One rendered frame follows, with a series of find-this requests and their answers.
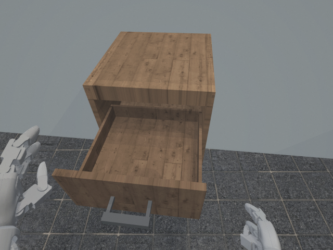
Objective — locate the handle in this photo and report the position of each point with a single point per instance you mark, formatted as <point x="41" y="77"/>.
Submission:
<point x="125" y="220"/>

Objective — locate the cabinet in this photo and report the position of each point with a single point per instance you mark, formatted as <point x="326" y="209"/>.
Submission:
<point x="155" y="69"/>

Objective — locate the drawer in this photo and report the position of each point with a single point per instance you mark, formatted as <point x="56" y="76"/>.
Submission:
<point x="142" y="154"/>

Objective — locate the robot left hand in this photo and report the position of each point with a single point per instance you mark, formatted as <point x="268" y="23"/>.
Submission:
<point x="15" y="165"/>

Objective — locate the robot right hand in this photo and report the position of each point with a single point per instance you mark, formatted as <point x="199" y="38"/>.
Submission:
<point x="263" y="235"/>

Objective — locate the left robot forearm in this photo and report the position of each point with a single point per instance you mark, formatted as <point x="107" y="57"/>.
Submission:
<point x="9" y="235"/>

